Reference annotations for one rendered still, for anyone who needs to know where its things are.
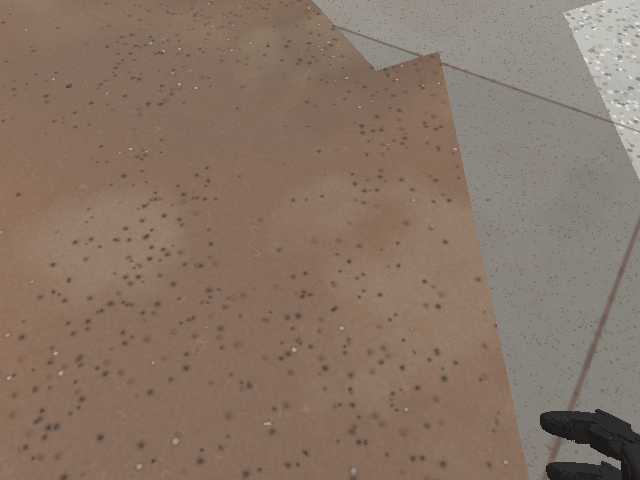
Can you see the robot right hand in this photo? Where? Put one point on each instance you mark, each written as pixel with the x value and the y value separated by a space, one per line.
pixel 605 433

